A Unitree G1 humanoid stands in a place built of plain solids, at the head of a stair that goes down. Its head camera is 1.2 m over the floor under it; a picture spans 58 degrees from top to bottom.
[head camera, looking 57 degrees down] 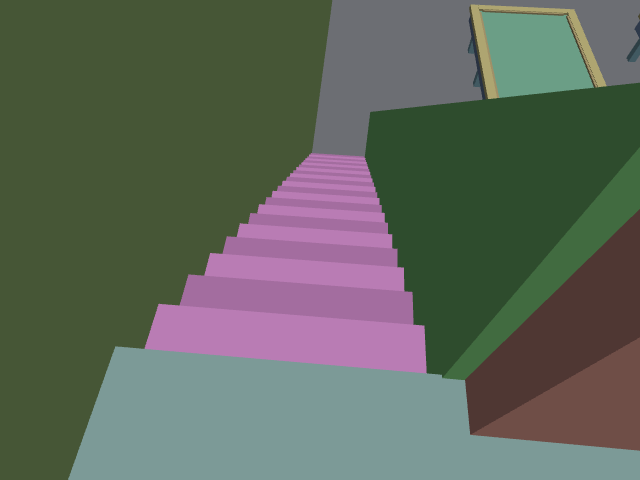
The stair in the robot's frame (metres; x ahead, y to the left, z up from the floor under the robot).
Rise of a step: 0.19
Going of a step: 0.22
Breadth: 0.92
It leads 5 degrees to the right of straight ahead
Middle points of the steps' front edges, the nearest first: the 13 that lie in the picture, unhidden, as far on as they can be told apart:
0.38 0.12 0.00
0.60 0.10 -0.19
0.82 0.08 -0.38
1.04 0.06 -0.57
1.26 0.05 -0.76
1.48 0.03 -0.95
1.70 0.01 -1.14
1.92 -0.01 -1.33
2.14 -0.03 -1.52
2.36 -0.05 -1.71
2.58 -0.07 -1.90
2.80 -0.09 -2.09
3.02 -0.11 -2.28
